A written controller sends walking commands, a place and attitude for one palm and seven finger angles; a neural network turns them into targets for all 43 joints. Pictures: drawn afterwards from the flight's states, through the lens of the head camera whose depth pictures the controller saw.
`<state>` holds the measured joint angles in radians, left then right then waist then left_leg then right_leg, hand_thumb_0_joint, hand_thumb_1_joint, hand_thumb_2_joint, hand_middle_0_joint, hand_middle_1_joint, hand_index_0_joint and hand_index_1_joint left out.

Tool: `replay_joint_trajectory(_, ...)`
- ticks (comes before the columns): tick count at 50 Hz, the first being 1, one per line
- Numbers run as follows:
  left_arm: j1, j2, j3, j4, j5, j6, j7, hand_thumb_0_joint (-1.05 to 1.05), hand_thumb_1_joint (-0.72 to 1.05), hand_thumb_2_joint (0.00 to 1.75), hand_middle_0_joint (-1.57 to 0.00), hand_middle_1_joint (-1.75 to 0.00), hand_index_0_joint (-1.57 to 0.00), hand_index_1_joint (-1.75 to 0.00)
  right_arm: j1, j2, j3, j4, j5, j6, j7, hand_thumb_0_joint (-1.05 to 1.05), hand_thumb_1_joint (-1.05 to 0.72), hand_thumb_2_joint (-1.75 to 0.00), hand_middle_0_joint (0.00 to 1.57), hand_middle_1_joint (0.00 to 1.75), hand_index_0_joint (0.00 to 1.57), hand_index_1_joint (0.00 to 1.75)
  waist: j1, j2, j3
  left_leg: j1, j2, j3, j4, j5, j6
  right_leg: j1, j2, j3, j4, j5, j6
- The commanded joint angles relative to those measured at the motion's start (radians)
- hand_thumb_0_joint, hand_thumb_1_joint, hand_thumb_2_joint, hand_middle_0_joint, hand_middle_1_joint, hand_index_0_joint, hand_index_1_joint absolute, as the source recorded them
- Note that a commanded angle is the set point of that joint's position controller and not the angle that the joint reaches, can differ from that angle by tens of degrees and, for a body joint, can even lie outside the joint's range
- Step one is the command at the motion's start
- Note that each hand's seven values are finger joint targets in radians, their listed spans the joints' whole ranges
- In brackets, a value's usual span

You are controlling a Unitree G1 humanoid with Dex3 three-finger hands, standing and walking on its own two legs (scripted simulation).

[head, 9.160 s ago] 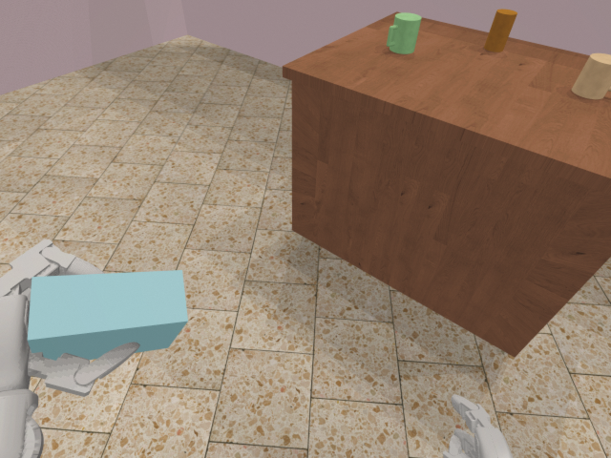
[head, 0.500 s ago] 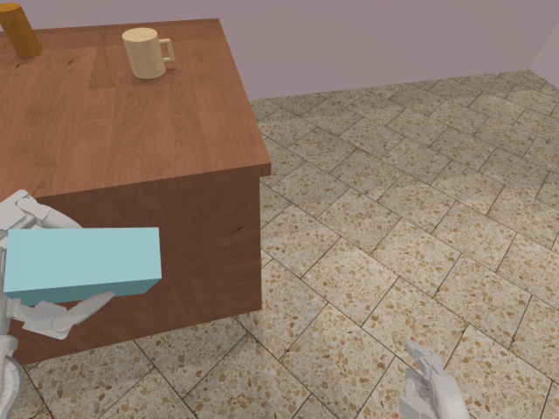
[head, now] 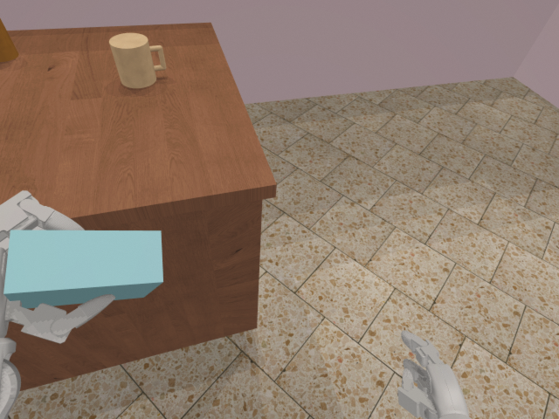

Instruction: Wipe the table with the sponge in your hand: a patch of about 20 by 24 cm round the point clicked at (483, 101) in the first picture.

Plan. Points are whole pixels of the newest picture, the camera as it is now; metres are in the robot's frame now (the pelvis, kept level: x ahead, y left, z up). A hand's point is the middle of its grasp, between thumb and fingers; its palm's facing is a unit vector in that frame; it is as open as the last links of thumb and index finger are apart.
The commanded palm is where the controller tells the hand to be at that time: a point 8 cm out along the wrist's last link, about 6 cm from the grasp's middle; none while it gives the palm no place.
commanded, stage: shuffle to correct the standing spot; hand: left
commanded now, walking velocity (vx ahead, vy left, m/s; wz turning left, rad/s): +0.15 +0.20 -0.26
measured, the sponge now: (111, 268) +0.24 +0.21 +0.15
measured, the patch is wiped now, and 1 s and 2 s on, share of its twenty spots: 0.00 0.00 0.00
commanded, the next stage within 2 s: come to a stop and stand still in 1.36 s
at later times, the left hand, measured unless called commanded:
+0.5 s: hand (80, 207) +0.30 +0.26 +0.18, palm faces +0.29 -0.86 -0.42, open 9.8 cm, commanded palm +0.24 +0.30 +0.19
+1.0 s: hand out of the picture +0.34 +0.37 +0.18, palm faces +0.30 -0.85 -0.43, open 9.8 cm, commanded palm +0.30 +0.42 +0.19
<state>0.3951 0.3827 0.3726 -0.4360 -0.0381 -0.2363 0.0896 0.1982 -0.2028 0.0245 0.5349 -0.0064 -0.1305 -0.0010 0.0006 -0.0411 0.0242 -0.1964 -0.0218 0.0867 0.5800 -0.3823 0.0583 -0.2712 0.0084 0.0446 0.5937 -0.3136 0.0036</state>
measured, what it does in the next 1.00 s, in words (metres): steps to the left: right foot, then left foot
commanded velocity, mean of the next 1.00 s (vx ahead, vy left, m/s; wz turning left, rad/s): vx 0.09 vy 0.20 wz -0.06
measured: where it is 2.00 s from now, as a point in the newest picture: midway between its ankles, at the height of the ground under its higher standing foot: outside the picture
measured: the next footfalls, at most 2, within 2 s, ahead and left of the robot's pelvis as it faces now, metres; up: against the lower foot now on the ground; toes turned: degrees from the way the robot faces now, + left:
right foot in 0.38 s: +0.09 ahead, -0.07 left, +0.00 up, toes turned -11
left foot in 0.68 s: +0.19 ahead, +0.28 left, +0.00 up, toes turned -3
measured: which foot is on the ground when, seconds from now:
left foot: down 0.00-0.38, up 0.40-0.66, down 0.68-1.00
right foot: down 0.00-0.22, up 0.24-0.36, down 0.38-1.00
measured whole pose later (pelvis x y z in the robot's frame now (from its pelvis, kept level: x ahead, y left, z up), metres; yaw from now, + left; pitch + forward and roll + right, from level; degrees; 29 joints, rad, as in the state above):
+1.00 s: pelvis +0.11 +0.16 -0.01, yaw -6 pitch -1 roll +1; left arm 0.47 0.38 0.39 -0.56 -0.02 -0.24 0.13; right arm 0.20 -0.18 0.02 0.61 0.01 -0.07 0.01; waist 0.01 -0.04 0.07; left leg -0.39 0.03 0.06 0.73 -0.31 -0.02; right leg -0.27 -0.12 -0.02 0.68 -0.39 0.07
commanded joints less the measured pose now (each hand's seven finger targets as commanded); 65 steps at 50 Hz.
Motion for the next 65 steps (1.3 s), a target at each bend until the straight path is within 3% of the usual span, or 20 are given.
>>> replay_joint_trajectory(1,-0.053,0.168,0.12,-0.257,-0.018,-0.067,0.027,0.0,0.1,1.3,-1.2,-1.6,-1.2,-1.6,-0.061,-0.138,-0.061,-0.156,0.011,-0.025,-0.005,0.0,-0.9,-0.9,0.2,0.3,0.2,0.3,0.005,0.096,-0.156,0.013,0.102,-0.06,-0.004,0.511,-0.032,0.103,-0.042,0.015,0.045,0.412,-0.083)
replay_joint_trajectory(8,-0.042,0.203,0.165,-0.312,-0.032,-0.069,0.044,0.0,0.1,1.3,-1.2,-1.6,-1.2,-1.6,-0.065,-0.135,-0.069,-0.138,0.021,0.003,0.003,0.0,-0.9,-0.9,0.2,0.3,0.2,0.3,-0.003,0.063,-0.188,-0.003,0.056,-0.027,0.093,0.502,-0.073,0.112,-0.114,0.139,0.118,0.585,-0.125)
replay_joint_trajectory(13,-0.064,0.171,0.121,-0.34,-0.014,-0.063,0.033,0.0,0.1,1.3,-1.2,-1.6,-1.2,-1.6,-0.03,-0.127,-0.075,-0.142,0.004,-0.005,0.014,0.0,-0.9,-0.9,0.2,0.3,0.2,0.3,-0.034,0.272,-0.085,0.36,0.238,-0.196,-0.113,0.851,-0.057,-0.392,0.011,-0.15,0.401,-0.157,-0.038)
replay_joint_trajectory(17,-0.093,0.167,0.114,-0.283,-0.006,-0.039,0.045,0.0,0.1,1.3,-1.2,-1.6,-1.2,-1.6,-0.077,-0.134,-0.063,-0.143,0.01,0.002,0.012,0.0,-0.9,-0.9,0.2,0.3,0.2,0.3,0.009,0.167,-0.099,0.033,0.16,-0.005,0.067,0.807,-0.063,0.082,0.016,-0.244,0.0,0.071,-0.064)
replay_joint_trajectory(18,-0.067,0.184,0.139,-0.27,-0.005,-0.04,0.048,0.0,0.1,1.3,-1.2,-1.6,-1.2,-1.6,-0.096,-0.139,-0.066,-0.141,0.013,0.006,0.007,0.0,-0.9,-0.9,0.2,0.3,0.2,0.3,0.041,0.105,-0.144,-0.169,0.124,0.015,0.288,0.664,-0.063,0.341,-0.029,-0.161,-0.078,0.251,-0.104)
replay_joint_trajectory(20,-0.018,0.207,0.187,-0.249,-0.034,-0.062,0.052,0.0,0.1,1.3,-1.2,-1.6,-1.2,-1.6,-0.081,-0.16,-0.095,-0.149,0.007,0.002,0.008,0.0,-0.9,-0.9,0.2,0.3,0.2,0.3,0.026,-0.121,-0.165,-0.524,-0.006,-0.113,0.879,-0.099,-0.062,0.372,-0.462,0.579,-0.229,0.545,-0.323)
replay_joint_trajectory(21,-0.008,0.213,0.194,-0.286,-0.031,-0.073,0.054,0.0,0.1,1.3,-1.2,-1.6,-1.2,-1.6,-0.058,-0.151,-0.09,-0.138,0.004,0.017,0.022,0.0,-0.9,-0.9,0.2,0.3,0.2,0.3,0.032,-0.028,-0.11,-0.526,0.071,-0.263,0.9,-0.107,-0.063,0.25,-0.495,0.579,-0.244,0.427,-0.31)
replay_joint_trajectory(25,-0.005,0.176,0.151,-0.302,0.0,-0.085,0.039,0.0,0.1,1.3,-1.2,-1.6,-1.2,-1.6,-0.06,-0.103,-0.06,-0.1,0.011,0.06,0.036,0.0,-0.9,-0.9,0.2,0.3,0.2,0.3,-0.015,-0.023,-0.07,-0.366,0.154,-0.18,0.594,0.076,-0.073,-0.027,-0.331,0.11,-0.245,0.354,-0.176)
replay_joint_trajectory(31,-0.01,0.212,0.17,-0.299,0.004,-0.057,0.054,0.0,0.1,1.3,-1.2,-1.6,-1.2,-1.6,-0.065,-0.076,-0.071,-0.104,0.011,-0.002,-0.024,0.0,-0.9,-0.9,0.2,0.3,0.2,0.3,0.008,-0.032,-0.086,0.006,0.018,0.087,-0.008,0.172,-0.067,-0.048,-0.211,-0.018,-0.135,0.085,-0.074)
replay_joint_trajectory(34,-0.011,0.198,0.188,-0.3,-0.005,-0.066,0.046,0.0,0.1,1.3,-1.2,-1.6,-1.2,-1.6,-0.046,-0.129,-0.098,-0.131,0.033,-0.015,-0.032,0.0,-0.9,-0.9,0.2,0.3,0.2,0.3,0.003,0.175,-0.131,0.05,0.191,-0.174,-0.111,0.331,0.026,-0.095,-0.052,-0.128,0.205,0.029,0.02)
replay_joint_trajectory(39,-0.024,0.168,0.149,-0.328,-0.004,-0.068,0.043,0.0,0.1,1.3,-1.2,-1.6,-1.2,-1.6,-0.043,-0.124,-0.09,-0.112,0.034,-0.047,-0.011,0.0,-0.9,-0.9,0.2,0.3,0.2,0.3,0.012,0.31,-0.142,-0.113,0.226,-0.164,-0.07,0.367,0.081,0.018,-0.038,-0.124,0.142,-0.127,0.006)
replay_joint_trajectory(40,-0.02,0.168,0.145,-0.333,0.001,-0.065,0.046,0.0,0.1,1.3,-1.2,-1.6,-1.2,-1.6,-0.051,-0.125,-0.084,-0.113,0.035,-0.048,-0.004,0.0,-0.9,-0.9,0.2,0.3,0.2,0.3,0.022,0.241,-0.141,-0.175,0.187,-0.114,0.003,0.309,0.039,0.111,-0.049,-0.106,-0.033,0.009,-0.002)
replay_joint_trajectory(42,-0.006,0.226,0.171,-0.297,0.001,-0.05,0.057,0.0,0.1,1.3,-1.2,-1.6,-1.2,-1.6,-0.07,-0.094,-0.074,-0.124,0.031,-0.033,0.009,0.0,-0.9,-0.9,0.2,0.3,0.2,0.3,0.02,-0.225,-0.089,-0.397,0.012,0.009,0.367,-0.026,-0.08,0.166,-0.387,0.409,-0.26,0.251,-0.144)
replay_joint_trajectory(43,-0.018,0.198,0.148,-0.308,-0.01,-0.045,0.065,0.0,0.1,1.3,-1.2,-1.6,-1.2,-1.6,-0.071,-0.119,-0.089,-0.112,0.029,-0.023,0.013,0.0,-0.9,-0.9,0.2,0.3,0.2,0.3,0.02,-0.268,-0.045,-0.441,0.058,-0.089,0.498,-0.064,-0.092,0.16,-0.44,0.419,-0.26,0.345,-0.192)
replay_joint_trajectory(49,-0.029,0.18,0.164,-0.259,0.005,-0.046,0.073,0.0,0.1,1.3,-1.2,-1.6,-1.2,-1.6,-0.071,-0.076,-0.062,-0.075,0.022,0.008,-0.014,0.0,-0.9,-0.9,0.2,0.3,0.2,0.3,-0.019,0.021,-0.143,0.024,0.0,0.032,-0.089,0.251,-0.078,0.022,-0.194,-0.054,0.104,0.432,-0.033)
replay_joint_trajectory(51,-0.087,0.178,0.145,-0.351,-0.004,-0.059,0.064,0.0,0.1,1.3,-1.2,-1.6,-1.2,-1.6,-0.059,-0.126,-0.096,-0.114,0.031,-0.011,-0.016,0.0,-0.9,-0.9,0.2,0.3,0.2,0.3,-0.008,0.363,-0.194,0.132,0.28,-0.307,-0.167,0.583,0.08,-0.193,-0.047,-0.11,0.449,-0.231,0.032)
replay_joint_trajectory(54,-0.05,0.173,0.13,-0.377,0.006,-0.054,0.069,0.0,0.1,1.3,-1.2,-1.6,-1.2,-1.6,-0.044,-0.113,-0.095,-0.09,0.017,-0.036,-0.013,0.0,-0.9,-0.9,0.2,0.3,0.2,0.3,-0.013,0.236,-0.207,0.17,0.311,-0.37,-0.152,0.688,0.174,-0.308,-0.071,-0.049,0.63,-0.266,0.013)
replay_joint_trajectory(62,0.054,0.192,0.154,-0.3,-0.018,0.009,0.077,0.0,0.1,1.3,-1.2,-1.6,-1.2,-1.6,-0.082,-0.123,-0.051,-0.1,0.015,-0.033,-0.026,0.0,-0.9,-0.9,0.2,0.3,0.2,0.3,0.015,0.212,-0.136,-0.131,0.202,-0.165,-0.173,0.267,0.049,0.093,-0.043,-0.17,-0.027,-0.008,0.006)
replay_joint_trajectory(64,0.03,0.203,0.164,-0.234,-0.006,0.008,0.076,0.0,0.1,1.3,-1.2,-1.6,-1.2,-1.6,-0.068,-0.112,-0.047,-0.107,0.009,-0.007,-0.028,0.0,-0.9,-0.9,0.2,0.3,0.2,0.3,0.011,0.041,-0.123,-0.322,0.123,-0.112,-0.006,0.028,-0.018,0.246,-0.186,0.013,-0.23,0.064,-0.06)
replay_joint_trajectory(65,0.012,0.221,0.178,-0.204,-0.005,0.005,0.079,0.0,0.1,1.3,-1.2,-1.6,-1.2,-1.6,-0.059,-0.108,-0.054,-0.12,0.006,0.007,-0.02,0.0,-0.9,-0.9,0.2,0.3,0.2,0.3,0.005,-0.142,-0.103,-0.427,0.034,-0.05,0.231,-0.097,-0.062,0.226,-0.405,0.333,-0.322,0.022,-0.159)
